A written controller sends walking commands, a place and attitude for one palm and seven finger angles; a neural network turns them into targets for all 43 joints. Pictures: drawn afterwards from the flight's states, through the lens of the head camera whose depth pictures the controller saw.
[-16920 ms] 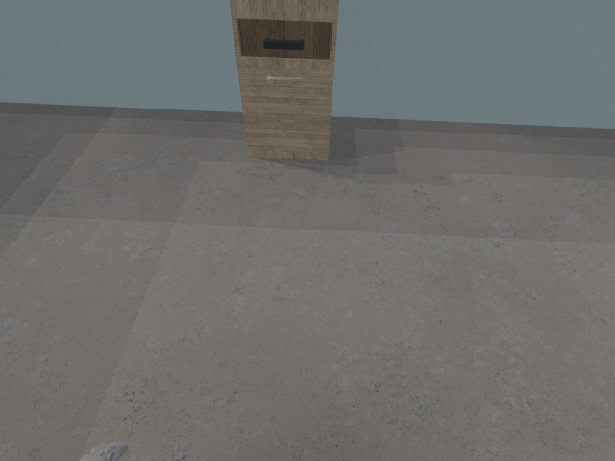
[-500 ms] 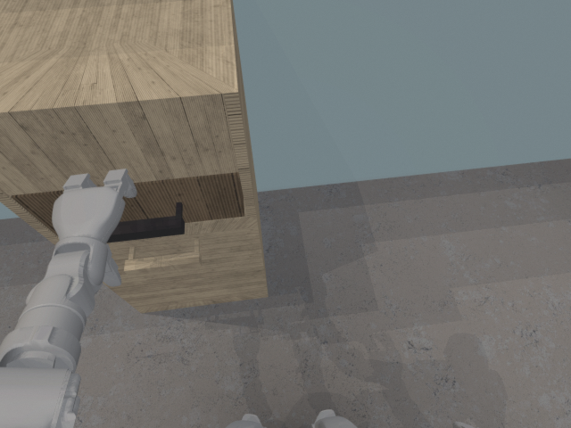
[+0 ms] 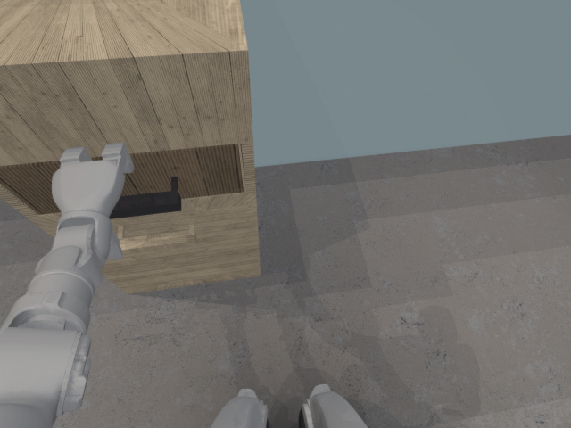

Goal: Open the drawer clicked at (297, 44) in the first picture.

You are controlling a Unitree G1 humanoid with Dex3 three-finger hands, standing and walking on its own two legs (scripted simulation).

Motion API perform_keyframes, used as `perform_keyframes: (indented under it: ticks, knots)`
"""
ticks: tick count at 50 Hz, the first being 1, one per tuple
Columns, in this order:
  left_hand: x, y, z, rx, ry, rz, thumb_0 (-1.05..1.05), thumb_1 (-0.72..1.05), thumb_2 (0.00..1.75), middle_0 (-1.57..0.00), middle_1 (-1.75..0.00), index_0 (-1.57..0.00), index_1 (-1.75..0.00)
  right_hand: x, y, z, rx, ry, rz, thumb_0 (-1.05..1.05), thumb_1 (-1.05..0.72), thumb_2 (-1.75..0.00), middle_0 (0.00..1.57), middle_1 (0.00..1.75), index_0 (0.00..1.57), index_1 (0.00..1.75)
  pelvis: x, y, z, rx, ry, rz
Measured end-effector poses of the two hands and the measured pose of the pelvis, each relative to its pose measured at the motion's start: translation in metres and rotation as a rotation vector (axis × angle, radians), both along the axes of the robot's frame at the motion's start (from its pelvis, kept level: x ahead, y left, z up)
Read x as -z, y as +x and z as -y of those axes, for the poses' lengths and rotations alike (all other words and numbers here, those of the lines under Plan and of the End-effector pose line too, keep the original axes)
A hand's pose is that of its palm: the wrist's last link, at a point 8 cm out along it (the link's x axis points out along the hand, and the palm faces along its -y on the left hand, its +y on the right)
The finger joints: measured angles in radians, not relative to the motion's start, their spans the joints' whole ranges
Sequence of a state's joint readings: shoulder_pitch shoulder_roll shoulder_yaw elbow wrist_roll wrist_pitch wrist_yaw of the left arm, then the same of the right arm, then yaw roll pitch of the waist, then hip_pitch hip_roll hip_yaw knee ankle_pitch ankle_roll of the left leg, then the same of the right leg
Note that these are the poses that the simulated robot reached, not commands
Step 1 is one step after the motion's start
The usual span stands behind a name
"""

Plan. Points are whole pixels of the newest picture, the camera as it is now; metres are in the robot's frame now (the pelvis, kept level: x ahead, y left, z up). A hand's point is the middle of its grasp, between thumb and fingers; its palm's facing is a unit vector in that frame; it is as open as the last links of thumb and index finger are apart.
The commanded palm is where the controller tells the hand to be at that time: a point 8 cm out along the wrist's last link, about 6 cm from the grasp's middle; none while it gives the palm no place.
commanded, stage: move the hooked fingers above the handle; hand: left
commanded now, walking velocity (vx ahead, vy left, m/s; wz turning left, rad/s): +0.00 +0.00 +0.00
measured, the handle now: (131, 195) +0.49 +0.26 -0.08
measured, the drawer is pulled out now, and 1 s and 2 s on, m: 0.00 0.00 0.00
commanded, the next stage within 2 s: lower the fingers behind the handle in 0.62 s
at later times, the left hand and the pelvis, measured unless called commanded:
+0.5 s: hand (102, 207) +0.44 +0.28 -0.02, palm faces -0.05 -0.05 -1.00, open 13.8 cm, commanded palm +0.43 +0.26 +0.04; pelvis +0.00 +0.00 +0.00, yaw +0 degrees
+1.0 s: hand (107, 219) +0.43 +0.27 -0.04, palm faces -0.10 -0.03 -0.99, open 13.8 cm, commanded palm +0.42 +0.26 +0.02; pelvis +0.01 -0.01 +0.00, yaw +0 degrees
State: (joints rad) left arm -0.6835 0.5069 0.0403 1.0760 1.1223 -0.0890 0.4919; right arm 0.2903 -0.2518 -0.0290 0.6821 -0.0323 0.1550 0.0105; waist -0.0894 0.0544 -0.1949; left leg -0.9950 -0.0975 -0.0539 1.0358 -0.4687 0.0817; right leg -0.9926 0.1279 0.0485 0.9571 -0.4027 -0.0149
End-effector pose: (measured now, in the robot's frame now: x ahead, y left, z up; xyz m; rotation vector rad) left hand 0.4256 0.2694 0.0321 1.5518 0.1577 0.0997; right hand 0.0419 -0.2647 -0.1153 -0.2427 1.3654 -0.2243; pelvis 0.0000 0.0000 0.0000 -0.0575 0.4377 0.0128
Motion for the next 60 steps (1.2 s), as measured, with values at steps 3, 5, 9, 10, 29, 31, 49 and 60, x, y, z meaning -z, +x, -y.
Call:
perform_keyframes:
  ticks: [3, 5, 9, 10, 29, 31, 49, 60]
  knots:
    - [-0.001, 0.0, 0.0, -0.006, -0.003, -0.022, 0.0, -0.48, 0.3, -0.33, -1.22, -0.33, -1.22, -0.004, -0.001, -0.004, 0.004, 0.004, 0.014, 0.0, -0.91, -0.89, 0.2, 0.3, 0.2, 0.3, -0.003, -0.002, -0.001, -0.001, -0.001, 0.009]
    - [-0.002, 0.0, 0.0, -0.005, -0.007, -0.036, 0.0, -0.48, 0.3, -0.32, -1.22, -0.32, -1.22, -0.006, -0.001, -0.006, 0.004, 0.002, 0.022, 0.0, -0.91, -0.89, 0.2, 0.3, 0.2, 0.3, -0.004, -0.003, -0.002, -0.003, -0.002, 0.014]
    - [-0.004, 0.0, -0.002, 0.005, -0.017, -0.05, 0.0, -0.48, 0.3, -0.32, -1.21, -0.32, -1.21, -0.01, -0.003, -0.005, 0.004, -0.012, 0.031, 0.0, -0.91, -0.89, 0.2, 0.3, 0.2, 0.3, -0.005, -0.004, -0.002, -0.003, -0.004, 0.017]
    - [-0.004, 0.0, -0.003, 0.007, -0.02, -0.049, 0.0, -0.48, 0.3, -0.32, -1.21, -0.32, -1.21, -0.011, -0.004, -0.004, 0.004, -0.016, 0.031, 0.0, -0.91, -0.89, 0.2, 0.3, 0.2, 0.3, -0.005, -0.004, -0.002, -0.002, -0.005, 0.017]
    - [-0.004, -0.004, -0.001, 0.027, -0.033, 0.004, 0.0, -0.48, 0.3, -0.32, -1.2, -0.32, -1.2, -0.008, 0.011, 0.001, -0.014, -0.017, 0.016, 0.0, -0.91, -0.89, 0.2, 0.3, 0.2, 0.3, -0.004, 0.005, -0.001, -0.014, -0.012, 0.013]
    - [-0.007, -0.004, 0.002, 0.024, -0.027, 0.005, 0.0, -0.48, 0.3, -0.32, -1.2, -0.32, -1.2, -0.008, 0.016, 0.0, -0.015, -0.008, 0.026, 0.0, -0.91, -0.89, 0.2, 0.3, 0.2, 0.3, -0.006, 0.006, 0.0, -0.013, -0.01, 0.017]
    - [0.013, -0.015, -0.001, 0.02, -0.018, -0.07, 0.0, -0.48, 0.3, -0.32, -1.2, -0.32, -1.2, -0.006, 0.026, 0.015, -0.028, -0.02, 0.054, 0.0, -0.91, -0.89, 0.2, 0.3, 0.2, 0.3, -0.003, 0.008, 0.012, 0.011, 0.012, -0.002]
    - [0.025, -0.02, -0.006, -0.002, -0.015, -0.01, 0.0, -0.48, 0.3, -0.32, -1.2, -0.32, -1.2, 0.011, 0.021, 0.019, -0.035, -0.022, 0.022, 0.0, -0.91, -0.89, 0.2, 0.3, 0.2, 0.3, 0.011, 0.003, 0.012, 0.004, 0.007, -0.029]
